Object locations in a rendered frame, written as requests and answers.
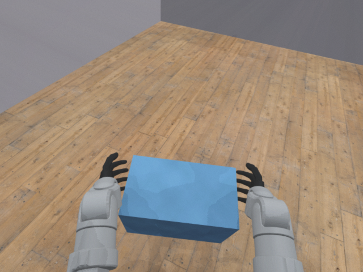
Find robot right forearm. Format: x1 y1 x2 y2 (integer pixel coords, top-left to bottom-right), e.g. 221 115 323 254
244 186 304 272

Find robot left hand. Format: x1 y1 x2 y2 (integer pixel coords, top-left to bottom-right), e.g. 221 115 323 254
99 152 129 191

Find carton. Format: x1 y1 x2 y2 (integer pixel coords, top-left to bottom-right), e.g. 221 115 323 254
118 155 239 243

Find robot right hand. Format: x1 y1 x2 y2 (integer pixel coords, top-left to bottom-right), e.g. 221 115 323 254
236 163 264 203

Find robot left forearm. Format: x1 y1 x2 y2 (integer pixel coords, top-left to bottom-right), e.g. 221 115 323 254
67 177 122 272

